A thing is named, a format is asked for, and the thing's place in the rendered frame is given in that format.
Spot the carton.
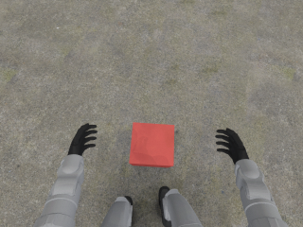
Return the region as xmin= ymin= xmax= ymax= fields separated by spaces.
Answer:
xmin=129 ymin=122 xmax=175 ymax=168

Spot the left robot hand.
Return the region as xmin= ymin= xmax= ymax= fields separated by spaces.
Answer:
xmin=67 ymin=123 xmax=98 ymax=156

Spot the right robot hand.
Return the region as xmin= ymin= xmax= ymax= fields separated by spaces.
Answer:
xmin=215 ymin=128 xmax=249 ymax=165

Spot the robot left thigh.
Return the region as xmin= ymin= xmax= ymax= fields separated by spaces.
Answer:
xmin=100 ymin=201 xmax=133 ymax=227

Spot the robot right thigh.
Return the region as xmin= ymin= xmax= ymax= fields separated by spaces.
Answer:
xmin=162 ymin=193 xmax=204 ymax=227

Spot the right robot forearm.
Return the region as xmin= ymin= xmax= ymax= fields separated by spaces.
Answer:
xmin=234 ymin=159 xmax=289 ymax=227

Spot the left robot forearm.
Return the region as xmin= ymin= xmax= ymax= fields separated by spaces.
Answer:
xmin=33 ymin=154 xmax=84 ymax=227

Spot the robot thigh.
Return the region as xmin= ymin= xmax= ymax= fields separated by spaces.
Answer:
xmin=162 ymin=193 xmax=204 ymax=227
xmin=100 ymin=201 xmax=133 ymax=227

